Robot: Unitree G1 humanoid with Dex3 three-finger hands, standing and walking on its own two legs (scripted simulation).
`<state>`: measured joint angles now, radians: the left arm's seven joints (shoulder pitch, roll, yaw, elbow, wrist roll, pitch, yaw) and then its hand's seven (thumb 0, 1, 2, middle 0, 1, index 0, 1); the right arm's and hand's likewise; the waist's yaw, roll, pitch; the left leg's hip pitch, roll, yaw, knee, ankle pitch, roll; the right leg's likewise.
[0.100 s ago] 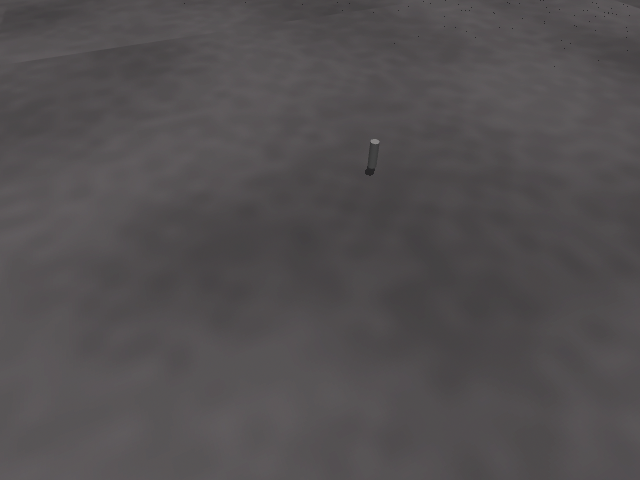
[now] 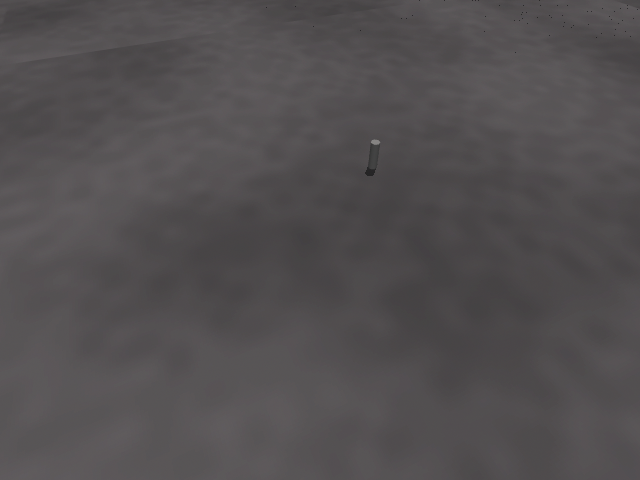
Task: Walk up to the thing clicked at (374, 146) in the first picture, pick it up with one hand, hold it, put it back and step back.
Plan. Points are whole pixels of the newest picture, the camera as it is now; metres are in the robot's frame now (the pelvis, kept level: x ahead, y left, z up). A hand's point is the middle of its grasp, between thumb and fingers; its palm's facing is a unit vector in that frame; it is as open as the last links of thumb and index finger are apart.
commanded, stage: stand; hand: left
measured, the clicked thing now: (373, 154) +1.73 -0.28 -0.71
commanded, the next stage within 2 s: walk up in 1.02 s
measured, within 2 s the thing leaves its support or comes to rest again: neither
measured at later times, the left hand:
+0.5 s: hand out of the picture +0.08 +0.25 -0.15, palm faces -0.02 -0.94 -0.34, open 7.4 cm
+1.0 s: hand out of the picture +0.08 +0.25 -0.15, palm faces -0.02 -0.94 -0.34, open 7.4 cm
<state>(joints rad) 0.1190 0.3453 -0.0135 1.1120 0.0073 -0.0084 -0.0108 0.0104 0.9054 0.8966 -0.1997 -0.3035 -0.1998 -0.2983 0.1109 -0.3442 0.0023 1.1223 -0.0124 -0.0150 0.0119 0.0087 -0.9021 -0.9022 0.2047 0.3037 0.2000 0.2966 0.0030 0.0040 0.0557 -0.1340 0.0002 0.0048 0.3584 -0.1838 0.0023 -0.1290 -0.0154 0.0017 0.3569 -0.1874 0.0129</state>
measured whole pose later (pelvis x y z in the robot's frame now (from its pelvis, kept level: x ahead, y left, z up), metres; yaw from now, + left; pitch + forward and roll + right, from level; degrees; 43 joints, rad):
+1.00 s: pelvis +0.01 +0.00 +0.00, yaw +0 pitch -2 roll +0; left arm 0.12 0.35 -0.01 1.11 0.01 -0.01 -0.01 0.01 0.91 0.90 -0.20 -0.30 -0.20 -0.30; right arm 0.11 -0.35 0.01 1.12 -0.01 -0.01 0.01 0.01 -0.90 -0.90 0.20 0.30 0.20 0.30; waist 0.01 0.00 0.05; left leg -0.11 0.00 0.00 0.33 -0.18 0.00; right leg -0.10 -0.01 0.00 0.33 -0.19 0.01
